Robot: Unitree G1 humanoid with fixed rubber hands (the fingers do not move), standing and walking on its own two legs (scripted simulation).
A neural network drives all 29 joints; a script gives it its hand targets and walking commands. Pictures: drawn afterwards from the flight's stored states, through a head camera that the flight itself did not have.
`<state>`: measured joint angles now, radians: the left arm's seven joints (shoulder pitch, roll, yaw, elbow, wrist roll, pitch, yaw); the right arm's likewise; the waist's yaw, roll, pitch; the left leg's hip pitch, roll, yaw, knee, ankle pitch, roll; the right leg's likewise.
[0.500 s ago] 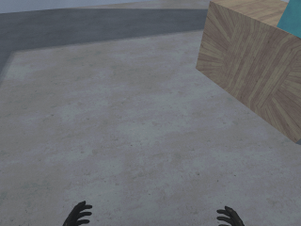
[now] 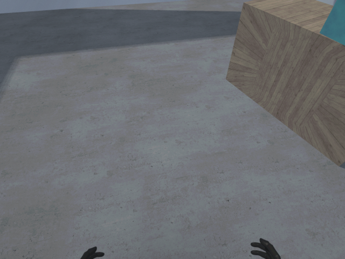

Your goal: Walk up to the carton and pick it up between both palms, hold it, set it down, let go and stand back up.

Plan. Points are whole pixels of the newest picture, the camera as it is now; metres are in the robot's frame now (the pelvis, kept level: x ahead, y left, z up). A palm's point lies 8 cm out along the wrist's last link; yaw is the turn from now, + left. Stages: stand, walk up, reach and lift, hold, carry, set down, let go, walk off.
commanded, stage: stand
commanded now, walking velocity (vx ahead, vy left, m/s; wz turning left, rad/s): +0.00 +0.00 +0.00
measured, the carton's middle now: out of the picture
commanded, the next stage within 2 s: none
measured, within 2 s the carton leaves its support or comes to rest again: neither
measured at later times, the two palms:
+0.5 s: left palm out of the picture +0.08 +0.24 -0.11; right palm out of the picture +0.09 -0.23 -0.11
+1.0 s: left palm out of the picture +0.03 +0.23 -0.12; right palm out of the picture +0.05 -0.24 -0.12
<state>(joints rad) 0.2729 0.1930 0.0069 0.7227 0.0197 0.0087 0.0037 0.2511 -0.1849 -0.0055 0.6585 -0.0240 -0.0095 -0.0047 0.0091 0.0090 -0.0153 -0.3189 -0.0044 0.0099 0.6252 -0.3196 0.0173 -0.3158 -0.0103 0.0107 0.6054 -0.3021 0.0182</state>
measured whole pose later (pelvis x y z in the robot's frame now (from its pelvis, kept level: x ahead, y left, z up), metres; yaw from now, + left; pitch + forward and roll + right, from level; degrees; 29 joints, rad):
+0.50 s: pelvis +0.00 +0.00 +0.00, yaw +0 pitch +0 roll +0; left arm 0.27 0.19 0.02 0.79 0.02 0.00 0.01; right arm 0.27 -0.18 -0.02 0.75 -0.02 -0.01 -0.01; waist 0.01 0.01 0.02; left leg -0.29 -0.01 0.01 0.58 -0.29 0.02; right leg -0.29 -0.01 0.01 0.56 -0.28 0.02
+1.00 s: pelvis -0.01 +0.00 +0.01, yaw +0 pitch -2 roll +0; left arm 0.31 0.17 0.03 0.94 0.01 0.00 0.03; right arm 0.28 -0.18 -0.04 0.89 -0.02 0.00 -0.03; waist 0.00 0.01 0.01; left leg -0.23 -0.01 0.01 0.52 -0.26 0.01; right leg -0.23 -0.01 0.01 0.51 -0.25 0.01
